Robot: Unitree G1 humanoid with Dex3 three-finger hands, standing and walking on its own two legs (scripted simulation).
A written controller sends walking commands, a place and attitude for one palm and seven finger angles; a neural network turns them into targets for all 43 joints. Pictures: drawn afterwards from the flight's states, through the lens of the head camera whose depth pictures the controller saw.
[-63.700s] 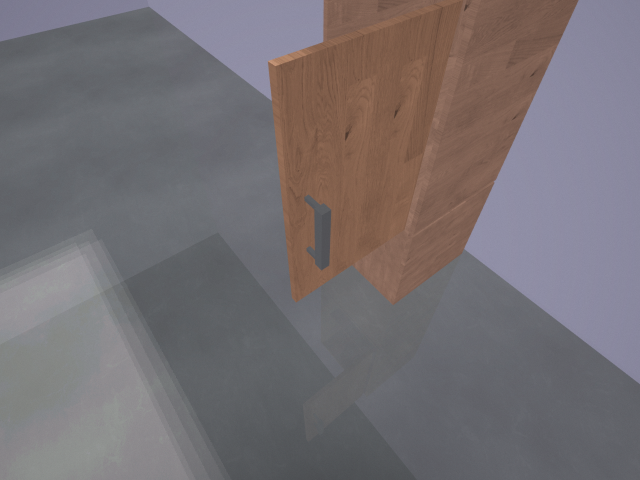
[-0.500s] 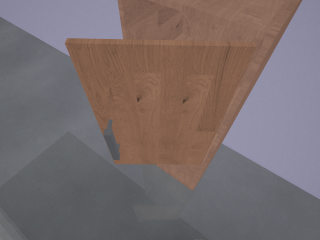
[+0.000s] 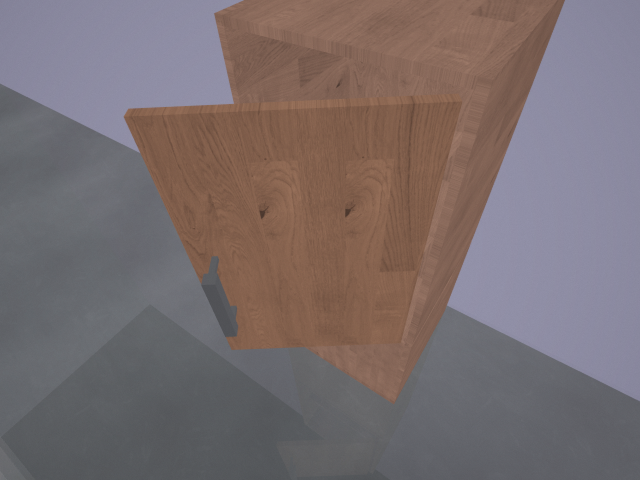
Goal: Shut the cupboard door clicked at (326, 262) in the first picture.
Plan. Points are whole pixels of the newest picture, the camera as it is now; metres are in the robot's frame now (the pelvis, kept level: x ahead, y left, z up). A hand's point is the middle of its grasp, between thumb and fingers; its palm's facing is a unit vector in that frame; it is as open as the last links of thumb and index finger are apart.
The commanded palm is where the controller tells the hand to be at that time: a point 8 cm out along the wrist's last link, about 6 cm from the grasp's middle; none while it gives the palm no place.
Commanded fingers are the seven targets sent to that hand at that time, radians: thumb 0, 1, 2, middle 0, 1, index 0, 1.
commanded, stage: come to a stop and stand still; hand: left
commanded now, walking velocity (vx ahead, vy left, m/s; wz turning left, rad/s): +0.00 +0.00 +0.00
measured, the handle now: (223, 298) +0.42 +0.20 -0.09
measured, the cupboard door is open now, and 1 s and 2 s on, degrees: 36 36 36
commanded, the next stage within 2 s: look again from close up in 0.04 s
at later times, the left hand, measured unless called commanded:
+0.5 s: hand out of the picture +0.07 +0.18 -0.17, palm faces +0.00 -0.97 -0.23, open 7.3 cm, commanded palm none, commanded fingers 0.00 0.90 0.90 -0.20 -0.30 -0.20 -0.30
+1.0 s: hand out of the picture +0.08 +0.18 -0.17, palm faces +0.03 -0.97 -0.24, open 7.3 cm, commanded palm none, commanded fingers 0.00 0.90 0.90 -0.20 -0.30 -0.20 -0.30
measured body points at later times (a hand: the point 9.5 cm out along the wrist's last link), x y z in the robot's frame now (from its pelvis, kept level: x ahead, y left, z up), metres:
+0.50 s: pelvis +0.04 +0.00 +0.00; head +0.06 -0.02 +0.45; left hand +0.07 +0.23 -0.15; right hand +0.04 -0.22 -0.16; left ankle -0.02 +0.10 -0.74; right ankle +0.03 -0.12 -0.74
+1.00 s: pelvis +0.03 -0.01 +0.00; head +0.07 -0.01 +0.45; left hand +0.07 +0.23 -0.15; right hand +0.07 -0.24 -0.16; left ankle -0.02 +0.10 -0.74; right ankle +0.03 -0.12 -0.74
